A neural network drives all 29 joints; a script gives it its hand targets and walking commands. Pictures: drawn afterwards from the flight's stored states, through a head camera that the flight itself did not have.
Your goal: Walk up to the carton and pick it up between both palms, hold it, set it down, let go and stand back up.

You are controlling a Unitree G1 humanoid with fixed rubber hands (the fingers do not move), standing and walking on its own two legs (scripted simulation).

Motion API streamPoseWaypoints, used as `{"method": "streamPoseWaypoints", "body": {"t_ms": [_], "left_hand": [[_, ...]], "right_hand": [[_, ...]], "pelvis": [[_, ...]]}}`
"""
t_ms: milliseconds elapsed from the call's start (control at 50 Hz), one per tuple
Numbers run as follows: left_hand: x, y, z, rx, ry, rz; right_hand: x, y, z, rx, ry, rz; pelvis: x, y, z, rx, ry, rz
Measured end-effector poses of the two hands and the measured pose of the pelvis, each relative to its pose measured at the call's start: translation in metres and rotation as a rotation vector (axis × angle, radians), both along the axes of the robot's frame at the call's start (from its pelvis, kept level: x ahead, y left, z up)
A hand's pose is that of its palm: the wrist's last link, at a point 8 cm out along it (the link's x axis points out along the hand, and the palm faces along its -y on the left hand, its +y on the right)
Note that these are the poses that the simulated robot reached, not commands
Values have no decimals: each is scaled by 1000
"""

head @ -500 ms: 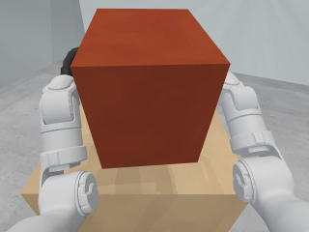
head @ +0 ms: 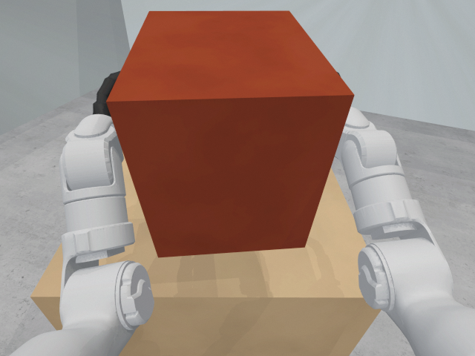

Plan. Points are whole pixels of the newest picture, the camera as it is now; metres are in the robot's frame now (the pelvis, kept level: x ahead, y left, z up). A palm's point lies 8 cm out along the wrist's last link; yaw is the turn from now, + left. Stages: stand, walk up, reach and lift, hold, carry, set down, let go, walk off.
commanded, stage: hold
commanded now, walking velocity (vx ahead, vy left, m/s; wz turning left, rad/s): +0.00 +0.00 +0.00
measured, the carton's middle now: (226, 128) +0.41 +0.00 +0.23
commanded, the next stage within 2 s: none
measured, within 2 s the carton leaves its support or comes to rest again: neither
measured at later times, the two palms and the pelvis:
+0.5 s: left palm (107, 122) +0.36 +0.17 +0.27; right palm (337, 111) +0.36 -0.17 +0.28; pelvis +0.00 +0.00 +0.00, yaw -1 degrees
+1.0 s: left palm (109, 124) +0.36 +0.17 +0.27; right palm (337, 114) +0.36 -0.17 +0.28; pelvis +0.00 +0.00 +0.00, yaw +0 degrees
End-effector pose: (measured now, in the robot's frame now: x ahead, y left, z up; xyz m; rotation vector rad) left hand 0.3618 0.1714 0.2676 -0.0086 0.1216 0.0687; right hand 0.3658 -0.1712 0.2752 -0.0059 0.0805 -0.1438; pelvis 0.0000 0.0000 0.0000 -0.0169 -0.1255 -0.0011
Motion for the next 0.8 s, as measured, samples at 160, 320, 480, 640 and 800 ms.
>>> {"method": "streamPoseWaypoints", "body": {"t_ms": [160, 320, 480, 640, 800], "left_hand": [[-3, 0, -4, -11, 4, -13], [-3, 0, 1, 5, 8, -11], [-2, 1, 4, 0, 7, -5], [-2, -1, -1, -8, 12, -9], [-1, -3, -2, 0, 11, -14]], "right_hand": [[-6, 0, 1, 15, 4, -14], [-5, 0, 4, 19, 8, -11], [-3, 1, 8, 6, 7, -4], [-4, 0, 7, 2, 10, -7], [-4, -3, 3, 11, 9, -11]], "pelvis": [[-3, 4, 0, 1, 2, -5], [-6, 7, 0, 4, 14, -15], [-5, 5, 0, 3, 16, -10], [-4, 3, 0, 2, 13, -5], [-4, 2, 0, 3, 16, -6]]}}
